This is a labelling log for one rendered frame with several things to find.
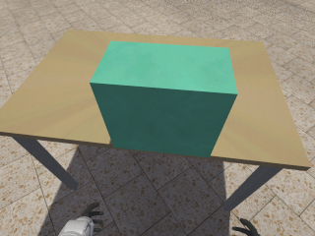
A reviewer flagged left robot hand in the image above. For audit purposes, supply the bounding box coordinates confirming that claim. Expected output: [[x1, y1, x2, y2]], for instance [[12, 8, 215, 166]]
[[82, 202, 104, 232]]

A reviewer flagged right robot hand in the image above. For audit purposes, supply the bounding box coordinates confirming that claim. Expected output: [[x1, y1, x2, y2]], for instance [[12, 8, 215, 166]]
[[232, 218, 261, 236]]

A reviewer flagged left robot forearm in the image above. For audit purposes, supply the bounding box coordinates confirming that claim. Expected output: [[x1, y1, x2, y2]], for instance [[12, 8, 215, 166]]
[[58, 216, 95, 236]]

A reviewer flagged table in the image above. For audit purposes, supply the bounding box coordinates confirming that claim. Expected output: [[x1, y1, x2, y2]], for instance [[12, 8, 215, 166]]
[[0, 29, 311, 211]]

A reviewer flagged carton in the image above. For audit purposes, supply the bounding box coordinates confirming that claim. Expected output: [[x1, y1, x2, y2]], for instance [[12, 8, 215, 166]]
[[90, 40, 238, 158]]

